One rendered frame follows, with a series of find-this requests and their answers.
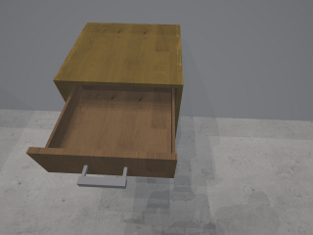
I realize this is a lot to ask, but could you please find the handle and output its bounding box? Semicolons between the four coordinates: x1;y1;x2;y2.
76;164;128;189

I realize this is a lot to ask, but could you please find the cabinet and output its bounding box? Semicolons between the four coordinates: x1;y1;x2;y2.
53;23;184;140

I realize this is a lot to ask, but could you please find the drawer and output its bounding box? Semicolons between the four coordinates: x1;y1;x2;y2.
26;84;178;178

